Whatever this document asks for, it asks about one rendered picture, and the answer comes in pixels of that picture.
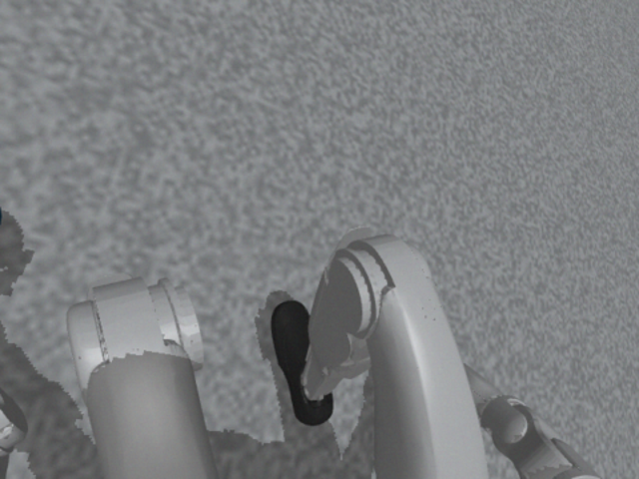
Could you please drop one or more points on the left robot arm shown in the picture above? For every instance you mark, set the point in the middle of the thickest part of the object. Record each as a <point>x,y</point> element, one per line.
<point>13,429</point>

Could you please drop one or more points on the right robot hand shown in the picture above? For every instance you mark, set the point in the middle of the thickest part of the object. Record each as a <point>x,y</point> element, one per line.
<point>483,391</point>

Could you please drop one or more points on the right robot arm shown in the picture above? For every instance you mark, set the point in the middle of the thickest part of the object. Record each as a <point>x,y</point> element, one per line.
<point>533,446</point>

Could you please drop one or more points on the right robot foot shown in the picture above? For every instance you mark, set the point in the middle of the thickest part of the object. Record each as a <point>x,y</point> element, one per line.
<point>290,322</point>

